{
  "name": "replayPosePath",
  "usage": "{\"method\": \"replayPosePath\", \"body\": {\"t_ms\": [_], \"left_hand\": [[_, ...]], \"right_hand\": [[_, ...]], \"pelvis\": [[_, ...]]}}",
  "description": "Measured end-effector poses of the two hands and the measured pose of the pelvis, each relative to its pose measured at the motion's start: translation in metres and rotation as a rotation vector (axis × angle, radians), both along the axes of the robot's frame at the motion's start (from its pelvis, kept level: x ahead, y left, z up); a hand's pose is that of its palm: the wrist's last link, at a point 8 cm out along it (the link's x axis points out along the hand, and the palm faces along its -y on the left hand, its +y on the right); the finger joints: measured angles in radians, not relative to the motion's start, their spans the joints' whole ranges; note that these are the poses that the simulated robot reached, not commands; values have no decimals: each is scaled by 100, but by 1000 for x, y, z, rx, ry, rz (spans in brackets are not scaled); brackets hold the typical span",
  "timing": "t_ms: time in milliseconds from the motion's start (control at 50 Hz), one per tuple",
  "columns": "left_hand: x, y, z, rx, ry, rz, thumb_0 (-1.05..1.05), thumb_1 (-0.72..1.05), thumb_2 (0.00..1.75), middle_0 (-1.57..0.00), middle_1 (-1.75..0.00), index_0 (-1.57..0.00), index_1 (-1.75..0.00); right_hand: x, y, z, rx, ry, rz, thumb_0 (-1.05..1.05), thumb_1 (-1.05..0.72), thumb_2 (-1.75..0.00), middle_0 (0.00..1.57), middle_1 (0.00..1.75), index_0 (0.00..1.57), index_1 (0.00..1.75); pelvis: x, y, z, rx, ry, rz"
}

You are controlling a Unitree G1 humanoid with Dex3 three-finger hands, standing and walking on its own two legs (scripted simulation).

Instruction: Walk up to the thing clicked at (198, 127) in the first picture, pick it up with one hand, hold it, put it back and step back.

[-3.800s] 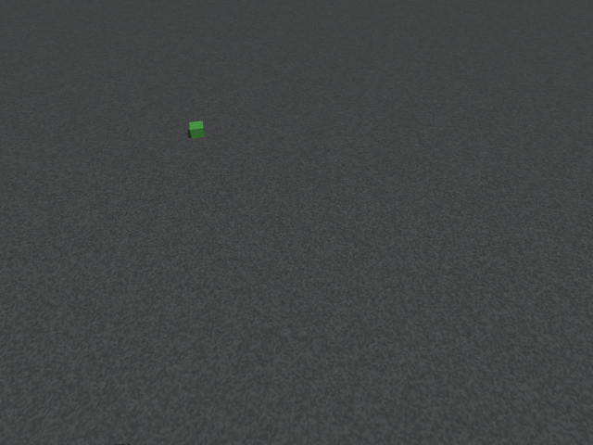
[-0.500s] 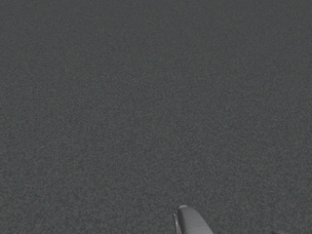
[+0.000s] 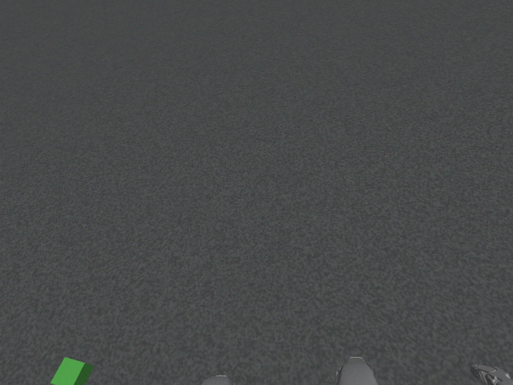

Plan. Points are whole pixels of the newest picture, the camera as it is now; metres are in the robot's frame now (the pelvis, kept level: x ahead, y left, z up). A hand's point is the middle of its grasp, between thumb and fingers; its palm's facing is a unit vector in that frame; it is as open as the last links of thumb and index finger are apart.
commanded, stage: walk up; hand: left
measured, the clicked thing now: (72, 374) +0.28 +0.74 -0.69
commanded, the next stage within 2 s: none
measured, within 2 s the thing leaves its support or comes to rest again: neither
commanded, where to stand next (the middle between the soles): -0.13 +0.55 m, yaw -15 degrees
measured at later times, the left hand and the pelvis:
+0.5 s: hand out of the picture +0.05 +0.48 -0.10, palm faces -0.13 -0.84 -0.53, open 7.4 cm; pelvis -0.06 +0.21 +0.02, yaw -5 degrees
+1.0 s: hand out of the picture -0.05 +0.73 -0.12, palm faces -0.16 -0.85 -0.51, open 7.4 cm; pelvis -0.17 +0.44 +0.02, yaw -9 degrees
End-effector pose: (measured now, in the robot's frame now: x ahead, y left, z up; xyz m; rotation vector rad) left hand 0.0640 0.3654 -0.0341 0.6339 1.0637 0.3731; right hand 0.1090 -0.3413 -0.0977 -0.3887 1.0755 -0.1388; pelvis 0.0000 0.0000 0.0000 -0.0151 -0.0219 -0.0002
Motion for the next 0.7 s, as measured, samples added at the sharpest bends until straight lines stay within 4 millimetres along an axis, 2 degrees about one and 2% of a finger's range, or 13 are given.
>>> {"method": "replayPosePath", "body": {"t_ms": [60,120,220,320,420,500,600,700], "left_hand": [[-4,53,-18,13,15,6,1,90,90,-21,-30,-21,-30],[-5,81,-29,-1,56,32,1,90,90,-21,-30,-21,-30],[2,93,-33,-103,99,-13,1,90,90,-21,-30,-21,-30],[5,96,-35,-172,123,-72,1,90,90,-21,-30,-21,-30],[-2,115,-35,-166,111,-127,1,90,90,-21,-30,-21,-30],[-14,151,-24,-132,50,-104,1,90,90,-22,-30,-22,-30],[-29,209,-5,-85,-1,-107,1,90,90,-22,-30,-21,-30],[-43,288,-6,-31,-5,-136,1,90,90,-22,-30,-21,-30]], "right_hand": [[-22,33,0,-47,11,-24,1,-90,-90,20,30,21,29],[-58,69,5,-52,45,-74,1,-90,-90,20,30,21,29],[-107,123,23,-30,127,-157,1,-90,-90,20,30,21,29],[-132,161,24,-21,152,-180,1,-90,-90,20,30,21,30],[-137,194,1,7,133,-204,1,-90,-90,20,30,21,30],[-129,232,-2,35,114,-159,1,-90,-90,20,30,21,29],[-114,268,3,41,20,-123,1,-90,-90,20,30,21,30],[-112,310,1,2,-53,-127,1,-90,-90,20,30,21,29]], "pelvis": [[-12,41,-12,29,-17,-22],[-16,71,-6,-15,-17,-36],[-22,105,17,-21,10,-41],[-31,142,24,-6,26,-75],[-46,178,15,-35,11,-108],[-60,205,17,-17,-14,-94],[-78,254,17,15,-15,-100],[-98,316,2,1,-10,-106]]}}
